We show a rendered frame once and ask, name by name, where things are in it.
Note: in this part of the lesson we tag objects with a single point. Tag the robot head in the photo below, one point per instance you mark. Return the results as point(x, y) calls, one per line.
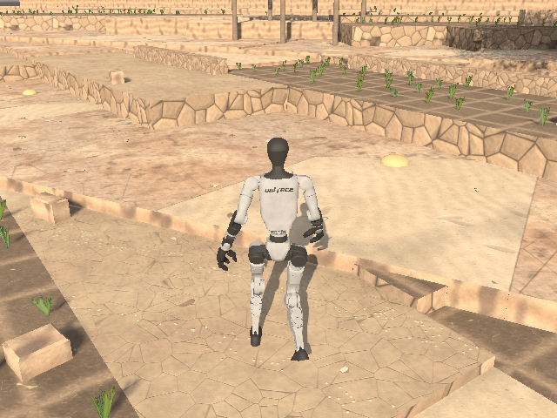
point(277, 149)

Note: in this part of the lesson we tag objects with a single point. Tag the right robot hand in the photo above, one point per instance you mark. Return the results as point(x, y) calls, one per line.
point(314, 239)

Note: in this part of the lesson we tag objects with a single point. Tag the left robot forearm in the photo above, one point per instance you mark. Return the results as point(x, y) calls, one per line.
point(230, 234)

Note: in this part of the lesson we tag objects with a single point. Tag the left robot upper arm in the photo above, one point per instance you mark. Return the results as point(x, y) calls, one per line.
point(245, 199)

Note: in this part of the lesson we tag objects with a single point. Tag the right robot forearm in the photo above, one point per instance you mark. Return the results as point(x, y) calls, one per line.
point(317, 225)

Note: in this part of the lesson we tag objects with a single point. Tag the right robot thigh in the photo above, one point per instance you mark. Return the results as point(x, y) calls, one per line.
point(295, 269)

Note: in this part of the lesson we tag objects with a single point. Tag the right robot upper arm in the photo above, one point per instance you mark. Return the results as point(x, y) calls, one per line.
point(305, 183)

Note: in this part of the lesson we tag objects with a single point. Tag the left robot hand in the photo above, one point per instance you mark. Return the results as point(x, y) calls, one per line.
point(221, 258)

